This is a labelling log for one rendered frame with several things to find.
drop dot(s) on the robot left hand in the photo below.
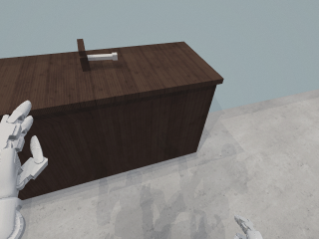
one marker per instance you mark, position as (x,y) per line
(13,128)

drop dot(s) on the tap lever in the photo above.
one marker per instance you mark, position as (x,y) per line
(101,57)

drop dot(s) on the counter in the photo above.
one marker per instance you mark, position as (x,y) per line
(99,118)

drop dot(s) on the left robot forearm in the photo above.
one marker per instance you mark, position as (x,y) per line
(12,222)

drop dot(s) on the robot right hand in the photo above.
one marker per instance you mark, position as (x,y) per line
(247,227)

